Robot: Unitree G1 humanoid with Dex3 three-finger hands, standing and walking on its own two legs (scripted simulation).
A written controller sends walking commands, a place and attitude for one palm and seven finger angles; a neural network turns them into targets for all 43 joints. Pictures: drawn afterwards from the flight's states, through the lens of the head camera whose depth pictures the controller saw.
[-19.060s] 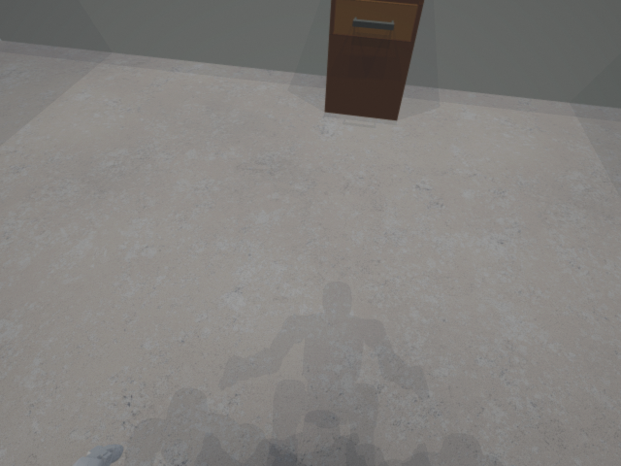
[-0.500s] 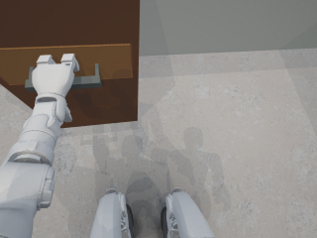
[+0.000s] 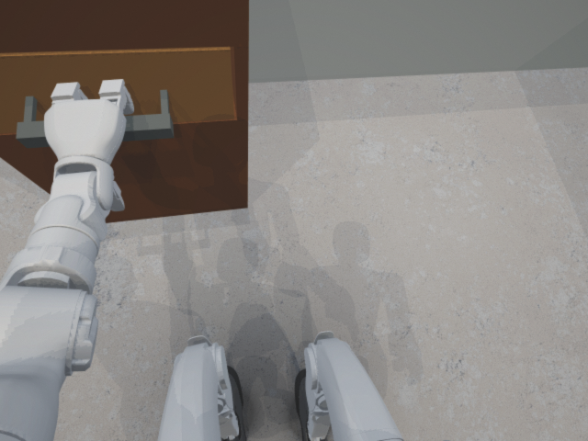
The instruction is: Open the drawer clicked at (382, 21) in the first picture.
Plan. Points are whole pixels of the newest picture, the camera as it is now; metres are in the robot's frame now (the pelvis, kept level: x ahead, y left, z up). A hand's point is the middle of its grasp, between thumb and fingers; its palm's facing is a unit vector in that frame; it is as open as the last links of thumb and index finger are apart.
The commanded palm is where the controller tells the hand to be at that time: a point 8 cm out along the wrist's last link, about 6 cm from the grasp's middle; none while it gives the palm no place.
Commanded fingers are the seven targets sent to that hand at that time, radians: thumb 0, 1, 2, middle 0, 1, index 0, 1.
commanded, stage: lower the fingers behind the handle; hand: left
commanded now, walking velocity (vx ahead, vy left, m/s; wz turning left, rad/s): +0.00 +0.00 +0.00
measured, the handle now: (99, 115) +0.57 +0.25 -0.06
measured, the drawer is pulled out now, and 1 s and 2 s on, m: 0.00 0.00 0.02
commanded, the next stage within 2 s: close the thumb around the handle in 0.76 s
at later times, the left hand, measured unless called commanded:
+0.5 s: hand (110, 160) +0.51 +0.23 -0.08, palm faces -0.04 -0.03 -1.00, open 13.8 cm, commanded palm +0.51 +0.19 -0.03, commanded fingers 0.00 -0.50 0.30 -0.30 -1.20 -0.30 -1.20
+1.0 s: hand (113, 160) +0.51 +0.23 -0.08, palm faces -0.04 -0.03 -1.00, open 13.4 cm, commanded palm +0.51 +0.20 -0.03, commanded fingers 0.00 -0.05 0.49 -0.33 -1.25 -0.33 -1.25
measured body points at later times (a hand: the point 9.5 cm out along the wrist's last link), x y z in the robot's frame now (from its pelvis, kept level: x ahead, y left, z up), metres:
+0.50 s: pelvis -0.01 -0.01 -0.02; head +0.20 +0.02 +0.38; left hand +0.51 +0.23 -0.02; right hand +0.03 -0.27 -0.15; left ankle +0.05 +0.09 -0.57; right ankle +0.03 -0.12 -0.57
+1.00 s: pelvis -0.01 -0.01 -0.02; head +0.20 +0.01 +0.38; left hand +0.51 +0.23 -0.02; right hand +0.03 -0.28 -0.15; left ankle +0.05 +0.09 -0.57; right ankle +0.03 -0.12 -0.57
